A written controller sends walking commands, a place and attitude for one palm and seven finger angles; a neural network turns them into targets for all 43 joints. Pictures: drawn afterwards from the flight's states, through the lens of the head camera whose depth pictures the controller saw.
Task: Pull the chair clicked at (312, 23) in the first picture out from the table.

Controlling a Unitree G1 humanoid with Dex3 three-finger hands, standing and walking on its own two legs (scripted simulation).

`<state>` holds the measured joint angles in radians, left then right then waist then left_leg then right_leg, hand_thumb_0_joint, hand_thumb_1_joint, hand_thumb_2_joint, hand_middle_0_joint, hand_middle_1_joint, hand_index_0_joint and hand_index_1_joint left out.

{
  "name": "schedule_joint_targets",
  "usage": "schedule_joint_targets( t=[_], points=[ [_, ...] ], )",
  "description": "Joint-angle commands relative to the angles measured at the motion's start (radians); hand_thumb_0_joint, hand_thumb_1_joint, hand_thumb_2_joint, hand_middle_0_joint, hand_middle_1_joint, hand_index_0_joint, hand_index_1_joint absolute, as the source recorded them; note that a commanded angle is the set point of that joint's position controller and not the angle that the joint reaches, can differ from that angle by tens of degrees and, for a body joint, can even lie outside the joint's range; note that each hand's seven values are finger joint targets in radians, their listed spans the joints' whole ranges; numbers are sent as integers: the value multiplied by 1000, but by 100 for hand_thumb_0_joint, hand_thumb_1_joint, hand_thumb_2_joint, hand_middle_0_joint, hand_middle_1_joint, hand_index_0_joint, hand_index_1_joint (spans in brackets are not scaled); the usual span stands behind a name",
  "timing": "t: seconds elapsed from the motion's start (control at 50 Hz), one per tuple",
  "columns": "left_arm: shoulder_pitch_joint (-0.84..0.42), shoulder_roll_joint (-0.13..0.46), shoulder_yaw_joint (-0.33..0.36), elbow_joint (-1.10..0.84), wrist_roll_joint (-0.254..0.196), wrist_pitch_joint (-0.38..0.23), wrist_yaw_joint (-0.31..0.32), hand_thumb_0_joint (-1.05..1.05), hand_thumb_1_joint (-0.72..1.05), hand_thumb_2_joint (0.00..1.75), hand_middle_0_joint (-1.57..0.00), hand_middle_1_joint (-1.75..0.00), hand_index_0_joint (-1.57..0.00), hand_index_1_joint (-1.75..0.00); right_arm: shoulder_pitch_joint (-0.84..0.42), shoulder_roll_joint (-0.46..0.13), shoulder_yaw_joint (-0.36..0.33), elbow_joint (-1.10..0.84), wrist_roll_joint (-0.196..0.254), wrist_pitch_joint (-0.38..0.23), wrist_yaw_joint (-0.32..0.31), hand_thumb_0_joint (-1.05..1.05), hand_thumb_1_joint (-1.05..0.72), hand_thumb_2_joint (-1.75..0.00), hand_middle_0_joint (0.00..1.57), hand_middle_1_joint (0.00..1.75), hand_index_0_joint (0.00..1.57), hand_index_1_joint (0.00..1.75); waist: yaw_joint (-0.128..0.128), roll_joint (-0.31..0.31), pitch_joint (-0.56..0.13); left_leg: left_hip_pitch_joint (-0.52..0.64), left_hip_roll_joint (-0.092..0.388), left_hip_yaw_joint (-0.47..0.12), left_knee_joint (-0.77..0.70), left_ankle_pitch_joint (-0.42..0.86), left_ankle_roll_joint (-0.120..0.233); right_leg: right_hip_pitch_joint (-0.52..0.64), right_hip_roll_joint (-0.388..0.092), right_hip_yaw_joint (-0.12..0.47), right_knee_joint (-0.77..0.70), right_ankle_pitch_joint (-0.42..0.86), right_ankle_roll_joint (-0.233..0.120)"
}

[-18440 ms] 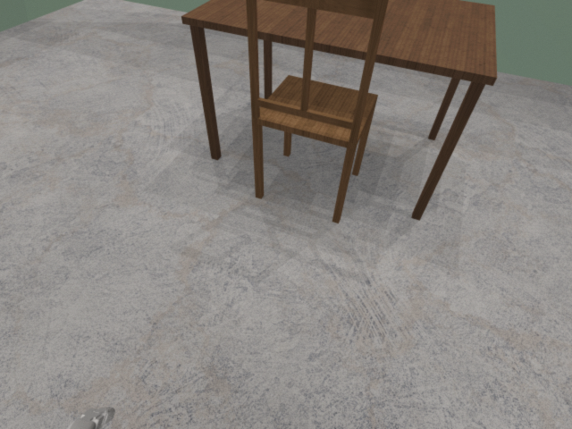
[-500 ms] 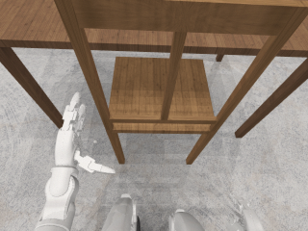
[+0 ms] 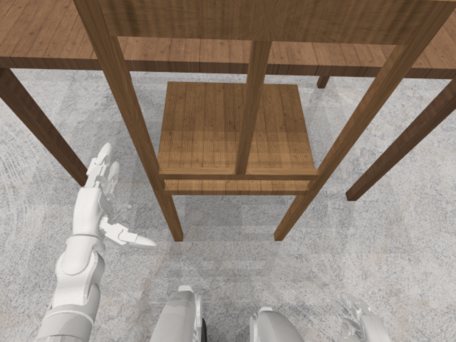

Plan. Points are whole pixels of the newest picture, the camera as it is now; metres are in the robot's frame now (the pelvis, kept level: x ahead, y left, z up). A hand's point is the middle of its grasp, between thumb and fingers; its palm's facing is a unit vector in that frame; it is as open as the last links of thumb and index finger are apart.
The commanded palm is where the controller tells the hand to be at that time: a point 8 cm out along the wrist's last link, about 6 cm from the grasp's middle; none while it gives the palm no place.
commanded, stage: push the fingers through the gap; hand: left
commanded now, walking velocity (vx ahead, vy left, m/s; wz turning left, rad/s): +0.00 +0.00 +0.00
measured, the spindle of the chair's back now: (247, 123) +0.49 -0.02 +0.06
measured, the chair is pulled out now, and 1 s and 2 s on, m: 0.00 0.00 0.00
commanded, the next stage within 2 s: hook a spindle and tug to test in 1.64 s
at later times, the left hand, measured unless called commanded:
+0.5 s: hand (134, 185) +0.37 +0.18 +0.02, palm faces +0.04 -1.00 -0.02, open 16.9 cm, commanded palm +0.36 +0.22 +0.02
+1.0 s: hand (137, 161) +0.42 +0.18 +0.02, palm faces +0.06 -1.00 -0.04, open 16.9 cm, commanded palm +0.40 +0.22 +0.02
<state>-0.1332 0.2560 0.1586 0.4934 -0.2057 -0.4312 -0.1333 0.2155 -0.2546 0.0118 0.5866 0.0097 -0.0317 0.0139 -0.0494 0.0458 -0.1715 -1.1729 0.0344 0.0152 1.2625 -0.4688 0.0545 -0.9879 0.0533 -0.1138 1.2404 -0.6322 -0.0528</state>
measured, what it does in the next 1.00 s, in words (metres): stands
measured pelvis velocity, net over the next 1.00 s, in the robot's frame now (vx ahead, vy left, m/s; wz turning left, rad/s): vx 0.00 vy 0.01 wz -0.02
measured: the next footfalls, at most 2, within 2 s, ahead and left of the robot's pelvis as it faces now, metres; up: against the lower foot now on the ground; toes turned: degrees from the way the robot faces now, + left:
none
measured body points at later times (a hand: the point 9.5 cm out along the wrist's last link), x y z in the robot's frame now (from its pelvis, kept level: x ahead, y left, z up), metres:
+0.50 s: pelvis +0.01 +0.01 +0.00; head +0.12 +0.02 +0.44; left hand +0.36 +0.23 +0.03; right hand +0.13 -0.25 -0.11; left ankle +0.07 +0.09 -0.62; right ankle -0.02 -0.10 -0.62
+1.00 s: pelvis +0.00 +0.01 +0.00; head +0.12 +0.03 +0.43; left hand +0.41 +0.24 +0.02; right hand +0.09 -0.25 -0.12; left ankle +0.07 +0.09 -0.62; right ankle -0.02 -0.10 -0.62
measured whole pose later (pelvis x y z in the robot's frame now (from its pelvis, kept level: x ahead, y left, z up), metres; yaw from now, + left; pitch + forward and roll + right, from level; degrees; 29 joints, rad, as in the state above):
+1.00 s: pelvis +0.00 +0.01 +0.00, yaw -1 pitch +24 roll -5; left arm -0.47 0.29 0.24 0.76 -0.12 -0.49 -0.08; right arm 0.25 -0.25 0.01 0.64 -0.02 -0.01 0.02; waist -0.09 0.04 -0.17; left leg -1.23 0.04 0.02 1.28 -0.47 0.07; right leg -1.04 0.06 -0.11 1.25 -0.62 -0.04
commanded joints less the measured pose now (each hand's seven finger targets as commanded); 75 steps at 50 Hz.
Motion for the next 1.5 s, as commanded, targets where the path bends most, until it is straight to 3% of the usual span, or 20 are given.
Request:
schedule_joint_targets(
  t=[0.0, 0.04, 0.14, 0.18, 0.24, 0.3, 0.44, 0.48, 0.6, 0.7, 0.8, 0.96, 1.02, 1.14, 1.22, 1.26, 1.34, 1.42, 1.44, 1.48],
  points=[
    [-157, 91, -15, -434, -27, -107, -22, 0, -50, 30, -6, -8, -6, -8, 20, -152, -68, -144, 5, -57, -21, 0, -90, -90, 20, 30, 20, 30, 3, 60, -441, 547, -2, -103, -155, 304, -21, 55, -14, 90, -215, 341, 19],
    [-197, 165, 47, -513, -6, -154, 42, 0, -50, 30, -6, -8, -6, -8, 31, -151, -63, -120, -12, -70, -27, 0, -90, -90, 20, 30, 20, 30, -1, 83, -449, 577, 3, -114, -143, 349, -24, 21, -8, 83, -190, 346, 18],
    [-269, 133, 75, -203, 63, -182, 112, 0, -50, 30, -6, -8, -6, -8, 26, -140, -54, -53, -29, -61, -13, 0, -90, -90, 20, 30, 20, 30, -37, 14, -259, 350, -8, -102, -90, 165, -21, -95, -6, 85, -160, 206, 21],
    [-268, 114, 54, -131, 66, -152, 83, 0, -50, 30, -6, -8, -6, -8, 22, -150, -56, -68, -23, -53, -8, 0, -90, -90, 20, 30, 20, 30, -32, 19, -288, 349, -11, -92, -96, 133, -24, -74, -9, 94, -172, 194, 20],
    [-244, 76, 5, -162, 36, -85, 20, 0, -50, 30, -6, -8, -6, -8, 33, -161, -61, -104, -11, -43, -6, 0, -90, -90, 20, 30, 20, 30, -12, 73, -424, 477, -10, -94, -127, 233, -28, -7, -9, 92, -188, 285, 17],
    [-248, 124, 42, -243, -6, -46, -11, 0, -50, 30, -6, -8, -6, -8, 41, -164, -64, -117, 1, -31, -15, 0, -90, -90, 20, 30, 20, 30, -1, 34, -474, 518, -7, -94, -141, 317, -25, 72, -6, 92, -207, 378, 21],
    [-403, 142, 77, -161, 23, -116, 51, 0, -50, 30, -6, -8, -6, -8, 61, -151, -55, -52, -16, -43, -18, 0, -90, -90, 20, 30, 20, 30, -43, 15, -329, 431, -3, -103, -107, 273, -22, -36, -2, 82, -180, 318, 22],
    [-392, 133, 77, -102, 37, -129, 53, 0, -50, 30, -6, -8, -6, -8, 63, -152, -58, -51, -20, -42, -11, 0, -90, -90, 20, 30, 20, 30, -38, 21, -327, 418, -6, -100, -109, 242, -26, -46, -4, 84, -179, 289, 21],
    [-416, 154, 77, -118, 38, -112, 14, 0, -50, 30, -6, -8, -6, -8, 84, -164, -67, -66, -17, -26, -1, 0, -90, -90, 20, 30, 20, 30, -17, 90, -455, 541, 1, -109, -125, 342, -35, -23, -3, 79, -174, 355, 13],
    [-477, 129, 56, -134, 29, -99, 34, 0, -50, 30, -6, -8, -6, -8, 95, -164, -70, -55, -15, -19, -4, 0, -90, -90, 20, 30, 20, 30, -39, 67, -442, 582, 8, -132, -139, 352, -38, -55, 1, 65, -187, 338, 16],
    [-542, 178, 116, -7, 57, -117, 71, 0, -50, 30, -6, -8, -6, -8, 103, -164, -64, -28, -23, -9, -3, 0, -90, -90, 20, 30, 20, 30, -50, 16, -367, 468, 1, -119, -125, 266, -32, -71, 2, 72, -181, 288, 20],
    [-696, 177, 91, 62, 74, -136, 47, 0, -50, 30, -6, -8, -6, -8, 125, -170, -63, -26, -27, 2, 4, 0, -90, -90, 20, 30, 20, 30, -63, 100, -427, 529, 3, -131, -124, 257, -35, -117, 4, 75, -180, 257, 13],
    [-728, 172, 92, 107, 71, -128, 44, 0, -50, 30, -6, -8, -6, -8, 138, -173, -65, -15, -28, 9, 4, 0, -90, -90, 20, 30, 20, 30, -74, 76, -432, 537, 6, -139, -123, 254, -35, -128, 5, 70, -184, 252, 15],
    [-816, 259, 169, 199, 85, -138, 56, 0, -50, 30, -6, -8, -6, -8, 163, -178, -61, 4, -33, 21, 1, 0, -90, -90, 20, 30, 20, 30, -81, 42, -424, 452, -1, -124, -93, 255, -23, -105, 8, 83, -170, 268, 19],
    [-826, 301, 196, 201, 93, -153, 49, 0, -50, 30, -6, -8, -6, -8, 172, -176, -60, 2, -38, 34, 7, 0, -90, -90, 20, 30, 20, 30, -68, 79, -473, 461, -1, -110, -84, 300, -26, -71, 8, 93, -164, 318, 18],
    [-783, 279, 181, 196, 96, -152, 41, 0, -50, 30, -6, -8, -6, -8, 177, -175, -61, -7, -37, 41, 14, 0, -90, -90, 20, 30, 20, 30, -57, 116, -495, 510, 2, -118, -94, 342, -30, -84, 10, 83, -158, 335, 13],
    [-720, 205, 131, 178, 72, -123, 25, 0, -50, 30, -6, -8, -6, -8, 183, -173, -69, -18, -28, 55, 22, 0, -90, -90, 20, 30, 20, 30, -71, 72, -495, 536, 4, -120, -107, 377, -28, -62, 14, 77, -174, 374, 16],
    [-689, 269, 188, 175, 65, -113, 32, 0, -50, 30, -6, -8, -6, -8, 183, -175, -69, -13, -25, 66, 19, 0, -90, -90, 20, 30, 20, 30, -59, 31, -452, 453, -4, -96, -106, 346, -22, -2, 11, 91, -186, 397, 23],
    [-725, 262, 174, 153, 68, -124, 37, 0, -50, 30, -6, -8, -6, -8, 180, -173, -67, -10, -24, 64, 17, 0, -90, -90, 20, 30, 20, 30, -72, 41, -440, 459, -4, -96, -104, 352, -19, -16, 11, 93, -183, 405, 23],
    [-735, 263, 179, 122, 72, -144, 46, 0, -50, 30, -6, -8, -6, -8, 177, -167, -68, -10, -28, 61, 19, 0, -90, -90, 20, 30, 20, 30, -63, 70, -452, 478, -4, -95, -105, 357, -23, -18, 10, 93, -181, 404, 23]
  ],
)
